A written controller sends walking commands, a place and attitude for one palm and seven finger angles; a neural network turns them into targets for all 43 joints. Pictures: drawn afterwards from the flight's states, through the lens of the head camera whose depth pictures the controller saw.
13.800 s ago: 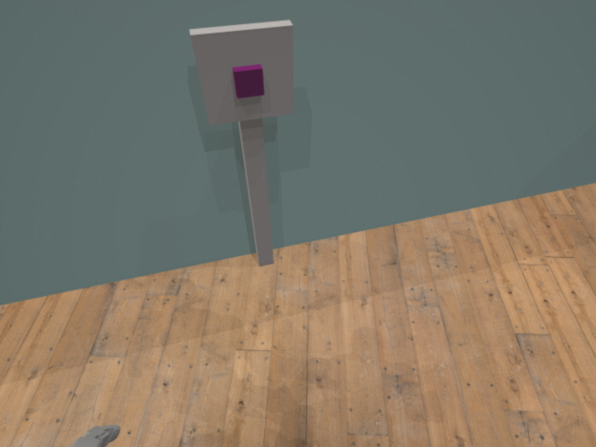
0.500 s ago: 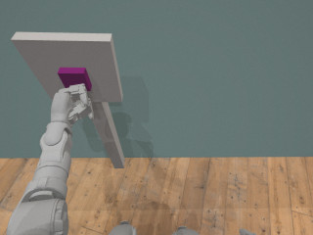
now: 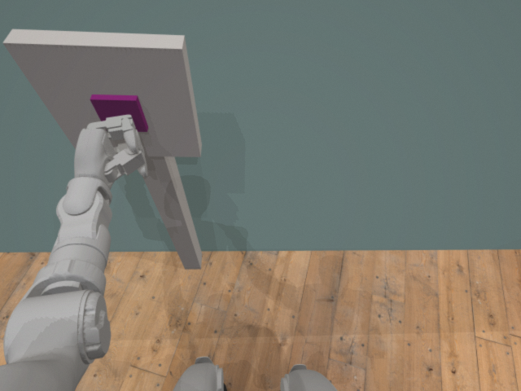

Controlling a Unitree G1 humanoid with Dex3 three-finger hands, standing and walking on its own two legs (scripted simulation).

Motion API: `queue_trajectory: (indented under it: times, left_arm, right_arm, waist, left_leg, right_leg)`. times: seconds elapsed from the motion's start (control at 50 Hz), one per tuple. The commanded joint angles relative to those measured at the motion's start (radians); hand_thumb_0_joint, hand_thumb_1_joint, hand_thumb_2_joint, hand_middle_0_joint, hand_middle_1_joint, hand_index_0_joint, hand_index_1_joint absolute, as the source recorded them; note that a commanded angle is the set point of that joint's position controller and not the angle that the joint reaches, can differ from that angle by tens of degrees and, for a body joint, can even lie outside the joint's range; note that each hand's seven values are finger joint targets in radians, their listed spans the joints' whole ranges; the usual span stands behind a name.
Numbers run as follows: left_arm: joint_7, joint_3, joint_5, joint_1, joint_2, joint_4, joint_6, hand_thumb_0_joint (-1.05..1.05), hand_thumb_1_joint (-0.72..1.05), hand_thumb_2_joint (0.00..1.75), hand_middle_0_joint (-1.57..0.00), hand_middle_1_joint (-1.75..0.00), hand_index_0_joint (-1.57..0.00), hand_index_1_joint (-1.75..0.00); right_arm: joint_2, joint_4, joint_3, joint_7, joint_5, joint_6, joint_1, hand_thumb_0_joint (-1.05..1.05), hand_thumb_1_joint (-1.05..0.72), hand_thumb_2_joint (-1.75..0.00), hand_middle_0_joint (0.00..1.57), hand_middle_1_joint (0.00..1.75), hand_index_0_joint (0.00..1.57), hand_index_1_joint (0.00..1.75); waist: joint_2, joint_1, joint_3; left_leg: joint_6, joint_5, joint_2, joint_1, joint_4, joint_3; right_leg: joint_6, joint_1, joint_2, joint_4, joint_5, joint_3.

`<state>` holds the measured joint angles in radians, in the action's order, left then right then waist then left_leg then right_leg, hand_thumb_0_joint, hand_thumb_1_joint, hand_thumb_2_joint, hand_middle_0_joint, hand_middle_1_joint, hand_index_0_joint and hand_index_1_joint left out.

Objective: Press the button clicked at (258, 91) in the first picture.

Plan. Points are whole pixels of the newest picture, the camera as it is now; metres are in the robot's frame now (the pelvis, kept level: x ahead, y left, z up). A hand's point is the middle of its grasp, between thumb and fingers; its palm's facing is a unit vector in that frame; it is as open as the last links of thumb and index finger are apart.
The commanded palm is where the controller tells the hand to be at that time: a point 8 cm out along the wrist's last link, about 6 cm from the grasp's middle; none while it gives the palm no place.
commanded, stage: press the button with the knuckle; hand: left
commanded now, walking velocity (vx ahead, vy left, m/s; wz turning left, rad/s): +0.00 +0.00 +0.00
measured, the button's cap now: (122, 109) +0.52 +0.20 +0.11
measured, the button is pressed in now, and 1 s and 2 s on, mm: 10 2 0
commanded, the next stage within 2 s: hold the button down briefly in 0.22 s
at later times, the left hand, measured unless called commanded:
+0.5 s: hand (137, 151) +0.46 +0.18 +0.07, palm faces -0.01 -1.00 -0.02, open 2.9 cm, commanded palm +0.48 +0.22 +0.08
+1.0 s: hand (138, 159) +0.45 +0.18 +0.07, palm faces +0.01 -1.00 -0.01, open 2.9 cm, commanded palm +0.42 +0.22 +0.08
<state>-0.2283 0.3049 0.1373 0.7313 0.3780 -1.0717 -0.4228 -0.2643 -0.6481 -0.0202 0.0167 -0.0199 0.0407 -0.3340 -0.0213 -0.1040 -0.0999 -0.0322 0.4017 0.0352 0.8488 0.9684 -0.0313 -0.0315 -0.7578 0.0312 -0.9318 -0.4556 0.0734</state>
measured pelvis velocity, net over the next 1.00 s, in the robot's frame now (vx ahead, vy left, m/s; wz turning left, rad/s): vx -0.02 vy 0.01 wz -0.01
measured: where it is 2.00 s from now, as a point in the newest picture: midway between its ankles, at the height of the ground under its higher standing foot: outside the picture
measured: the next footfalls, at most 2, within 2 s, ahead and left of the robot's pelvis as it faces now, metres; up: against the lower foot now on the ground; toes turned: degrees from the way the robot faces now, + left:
none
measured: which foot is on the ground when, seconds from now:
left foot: down 0.00-1.00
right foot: down 0.00-1.00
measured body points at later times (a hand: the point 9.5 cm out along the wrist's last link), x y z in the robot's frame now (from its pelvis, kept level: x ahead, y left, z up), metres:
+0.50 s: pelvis -0.03 +0.00 -0.02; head +0.08 +0.03 +0.42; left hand +0.46 +0.24 +0.07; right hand -0.01 -0.27 -0.12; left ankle +0.03 +0.10 -0.68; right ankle +0.00 -0.10 -0.68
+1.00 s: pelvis -0.02 +0.01 -0.01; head +0.07 +0.03 +0.43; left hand +0.44 +0.23 +0.07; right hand +0.01 -0.25 -0.12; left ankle +0.03 +0.10 -0.68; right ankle +0.00 -0.10 -0.68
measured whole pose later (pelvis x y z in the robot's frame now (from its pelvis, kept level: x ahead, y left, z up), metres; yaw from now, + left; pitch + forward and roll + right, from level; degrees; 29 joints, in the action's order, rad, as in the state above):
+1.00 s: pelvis -0.02 +0.01 -0.01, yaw +0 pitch +17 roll -3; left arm -0.17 0.29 0.13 0.77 0.38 -1.08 -0.42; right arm -0.27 -0.65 -0.03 0.00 -0.01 0.01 -0.38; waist -0.03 -0.12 -0.10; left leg -0.05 0.38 0.03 0.91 1.00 -0.03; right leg -0.02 -0.82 0.03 -0.96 -0.43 0.07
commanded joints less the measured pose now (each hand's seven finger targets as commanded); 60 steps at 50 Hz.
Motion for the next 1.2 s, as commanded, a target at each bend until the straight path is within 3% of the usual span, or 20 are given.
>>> queue_trajectory:
  times: [0.0, 0.06, 0.1, 0.12, 0.2, 0.22, 0.28, 0.34, 0.58, 0.64, 0.7, 0.82, 0.84, 0.92, 0.94, 0.96, 1.02, 1.06, 1.1, 1.18]
  left_arm:
    - [0.023, 0.018, 0.017, 0.576, 0.224, 0.170, -0.067, 0.00, 0.90, 0.90, -1.30, -1.50, -1.30, -1.50]
    - [0.028, 0.012, 0.005, 0.630, 0.234, 0.135, -0.060, 0.00, 0.90, 0.90, -1.30, -1.50, -1.30, -1.50]
    - [0.032, 0.027, 0.000, 0.653, 0.257, 0.115, -0.057, 0.00, 0.90, 0.90, -1.30, -1.50, -1.30, -1.50]
    - [0.031, 0.000, 0.001, 0.687, 0.232, 0.119, -0.053, 0.00, 0.90, 0.90, -1.30, -1.50, -1.30, -1.50]
    - [0.039, 0.003, 0.001, 0.751, 0.247, 0.110, -0.046, 0.00, 0.90, 0.90, -1.30, -1.50, -1.30, -1.50]
    - [0.040, -0.005, 0.002, 0.754, 0.231, 0.094, -0.041, 0.00, 0.90, 0.90, -1.30, -1.50, -1.30, -1.50]
    - [0.045, 0.008, 0.001, 0.771, 0.266, 0.069, -0.033, 0.00, 0.90, 0.90, -1.30, -1.50, -1.30, -1.50]
    - [0.048, -0.006, -0.009, 0.802, 0.265, 0.090, -0.038, 0.00, 0.90, 0.90, -1.30, -1.50, -1.30, -1.50]
    - [0.071, -0.001, -0.009, 0.837, 0.286, 0.097, -0.039, 0.00, 0.90, 0.90, -1.30, -1.50, -1.30, -1.50]
    - [0.073, 0.006, -0.012, 0.815, 0.288, 0.097, -0.038, 0.00, 0.90, 0.90, -1.30, -1.50, -1.30, -1.50]
    - [0.072, -0.006, -0.012, 0.774, 0.251, 0.099, -0.042, 0.00, 0.90, 0.90, -1.30, -1.50, -1.30, -1.50]
    - [0.071, 0.006, -0.011, 0.657, 0.237, 0.158, -0.056, 0.00, 0.90, 0.90, -1.30, -1.50, -1.30, -1.50]
    - [0.068, -0.018, -0.010, 0.631, 0.200, 0.171, -0.058, 0.00, 0.90, 0.90, -1.30, -1.50, -1.30, -1.50]
    - [0.065, 0.004, 0.006, 0.511, 0.195, 0.208, -0.063, 0.00, 0.90, 0.90, -1.30, -1.50, -1.30, -1.50]
    - [0.061, -0.022, 0.010, 0.506, 0.165, 0.224, -0.060, 0.00, 0.90, 0.90, -1.30, -1.50, -1.30, -1.50]
    - [0.058, -0.018, 0.011, 0.499, 0.170, 0.232, -0.059, 0.00, 0.90, 0.90, -1.30, -1.50, -1.30, -1.50]
    - [0.057, -0.009, 0.015, 0.428, 0.173, 0.276, -0.062, 0.00, 0.90, 0.90, -1.30, -1.50, -1.30, -1.50]
    - [0.051, -0.043, 0.022, 0.369, 0.123, 0.333, -0.062, 0.00, 0.90, 0.90, -1.30, -1.50, -1.30, -1.50]
    - [0.053, -0.017, 0.037, 0.257, 0.127, 0.364, -0.052, 0.00, 0.90, 0.90, -1.30, -1.50, -1.30, -1.50]
    - [0.050, 0.000, 0.051, 0.123, 0.141, 0.434, -0.025, 0.00, 0.90, 0.90, -1.30, -1.50, -1.30, -1.50]
  right_arm:
    - [-0.169, 0.060, 0.052, 0.012, 0.003, -0.028, -0.107, 0.00, -0.90, -0.90, 0.20, 0.30, 0.20, 0.30]
    - [-0.173, 0.055, 0.048, 0.013, 0.006, -0.033, -0.115, 0.00, -0.90, -0.90, 0.20, 0.30, 0.20, 0.30]
    - [-0.179, 0.051, 0.050, 0.014, 0.008, -0.036, -0.127, 0.00, -0.90, -0.90, 0.20, 0.30, 0.20, 0.30]
    - [-0.178, 0.050, 0.047, 0.015, 0.008, -0.038, -0.127, 0.00, -0.90, -0.90, 0.20, 0.30, 0.20, 0.30]
    - [-0.185, 0.040, 0.045, 0.018, 0.011, -0.049, -0.144, 0.00, -0.90, -0.90, 0.20, 0.30, 0.20, 0.30]
    - [-0.183, 0.037, 0.045, 0.018, 0.011, -0.052, -0.146, 0.00, -0.90, -0.90, 0.20, 0.30, 0.20, 0.30]
    - [-0.190, 0.037, 0.039, 0.019, 0.012, -0.060, -0.151, 0.00, -0.90, -0.90, 0.20, 0.30, 0.20, 0.30]
    - [-0.190, 0.039, 0.038, 0.020, 0.013, -0.069, -0.155, 0.00, -0.90, -0.90, 0.20, 0.30, 0.20, 0.30]
    - [-0.206, 0.042, 0.033, 0.020, 0.018, -0.100, -0.160, 0.00, -0.90, -0.90, 0.20, 0.30, 0.20, 0.30]
    - [-0.207, 0.043, 0.036, 0.016, 0.020, -0.104, -0.163, 0.00, -0.90, -0.90, 0.20, 0.30, 0.20, 0.30]
    - [-0.203, 0.048, 0.041, 0.009, 0.021, -0.102, -0.163, 0.00, -0.90, -0.90, 0.20, 0.30, 0.20, 0.30]
    - [-0.197, 0.067, 0.049, -0.002, 0.021, -0.085, -0.152, 0.00, -0.90, -0.90, 0.20, 0.30, 0.20, 0.30]
    - [-0.191, 0.073, 0.050, -0.004, 0.019, -0.081, -0.144, 0.00, -0.90, -0.90, 0.20, 0.30, 0.20, 0.30]
    - [-0.183, 0.089, 0.054, -0.006, 0.012, -0.062, -0.132, 0.00, -0.90, -0.90, 0.20, 0.30, 0.20, 0.30]
    - [-0.177, 0.095, 0.053, -0.006, 0.007, -0.059, -0.121, 0.00, -0.90, -0.90, 0.20, 0.30, 0.20, 0.30]
    - [-0.176, 0.095, 0.054, -0.004, 0.005, -0.056, -0.119, 0.00, -0.90, -0.90, 0.20, 0.30, 0.20, 0.30]
    - [-0.170, 0.104, 0.055, -0.003, 0.002, -0.046, -0.107, 0.00, -0.90, -0.90, 0.20, 0.30, 0.20, 0.30]
    - [-0.161, 0.118, 0.057, -0.005, -0.002, -0.043, -0.092, 0.00, -0.90, -0.90, 0.20, 0.30, 0.20, 0.30]
    - [-0.162, 0.129, 0.062, -0.009, -0.003, -0.039, -0.087, 0.00, -0.90, -0.90, 0.20, 0.30, 0.20, 0.30]
    - [-0.157, 0.160, 0.058, -0.010, -0.010, -0.028, -0.061, 0.00, -0.90, -0.90, 0.20, 0.30, 0.20, 0.30]
  waist:
    - [-0.041, -0.073, -0.361]
    - [-0.077, -0.085, -0.349]
    - [-0.049, -0.093, -0.379]
    - [-0.065, -0.107, -0.373]
    - [-0.086, -0.118, -0.388]
    - [-0.085, -0.121, -0.382]
    - [-0.051, -0.131, -0.360]
    - [-0.112, -0.129, -0.385]
    - [-0.104, -0.139, -0.371]
    - [-0.122, -0.123, -0.386]
    - [-0.116, -0.115, -0.389]
    - [-0.107, -0.073, -0.409]
    - [-0.108, -0.073, -0.405]
    - [-0.056, -0.040, -0.404]
    - [-0.052, -0.050, -0.382]
    - [-0.040, -0.044, -0.369]
    - [-0.063, -0.023, -0.379]
    - [-0.099, -0.011, -0.396]
    - [-0.059, 0.010, -0.417]
    - [-0.009, 0.032, -0.361]
  left_leg:
    - [-0.005, -0.166, -0.014, -0.334, -0.089, 0.090]
    - [-0.004, -0.122, -0.014, -0.322, -0.087, 0.097]
    - [-0.007, -0.117, -0.012, -0.316, -0.079, 0.103]
    - [-0.008, -0.101, -0.013, -0.315, -0.078, 0.104]
    - [-0.006, -0.072, -0.010, -0.319, -0.078, 0.118]
    - [-0.006, -0.058, -0.012, -0.314, -0.075, 0.117]
    - [-0.012, 0.004, -0.013, -0.253, -0.074, 0.116]
    - [-0.006, 0.031, -0.011, -0.279, -0.080, 0.125]
    - [-0.008, 0.143, -0.009, -0.257, -0.103, 0.146]
    - [-0.002, 0.130, -0.010, -0.277, -0.108, 0.148]
    - [0.000, 0.102, -0.008, -0.303, -0.111, 0.152]
    - [0.003, 0.020, -0.007, -0.341, -0.116, 0.140]
    - [0.004, 0.010, -0.007, -0.357, -0.120, 0.138]
    - [0.002, -0.077, -0.010, -0.359, -0.119, 0.114]
    - [0.000, -0.068, -0.010, -0.354, -0.121, 0.107]
    - [-0.001, -0.065, -0.012, -0.340, -0.121, 0.104]
    - [0.001, -0.133, -0.013, -0.372, -0.123, 0.097]
    - [0.006, -0.182, -0.013, -0.423, -0.127, 0.097]
    - [0.006, -0.254, -0.012, -0.444, -0.123, 0.091]
    - [0.001, -0.282, -0.022, -0.373, -0.130, 0.065]
  right_leg:
    - [0.018, -0.011, 0.019, 0.138, 0.190, -0.066]
    - [0.015, -0.050, 0.019, 0.136, 0.140, -0.063]
    - [0.017, -0.054, 0.020, 0.130, 0.132, -0.064]
    - [0.019, -0.074, 0.019, 0.131, 0.120, -0.064]
    - [0.017, -0.107, 0.019, 0.124, 0.094, -0.059]
    - [0.017, -0.115, 0.020, 0.127, 0.084, -0.059]
    - [0.019, -0.107, 0.021, 0.132, 0.043, -0.066]
    - [0.016, -0.135, 0.018, 0.123, 0.024, -0.062]
    - [0.014, -0.163, 0.016, 0.119, -0.034, -0.059]
    - [0.011, -0.159, 0.017, 0.117, -0.027, -0.054]
    - [0.009, -0.161, 0.017, 0.116, -0.009, -0.047]
    - [0.004, -0.112, 0.021, 0.117, 0.035, -0.041]
    - [0.004, -0.112, 0.022, 0.117, 0.043, -0.036]
    - [0.005, -0.036, 0.027, 0.130, 0.096, -0.037]
    - [0.008, -0.037, 0.027, 0.138, 0.094, -0.039]
    - [0.008, -0.024, 0.027, 0.139, 0.096, -0.040]
    - [0.004, 0.006, 0.026, 0.138, 0.149, -0.041]
    - [0.000, 0.009, 0.027, 0.134, 0.183, -0.034]
    - [0.000, 0.048, 0.031, 0.132, 0.248, -0.031]
    - [0.006, 0.138, 0.026, 0.137, 0.325, -0.042]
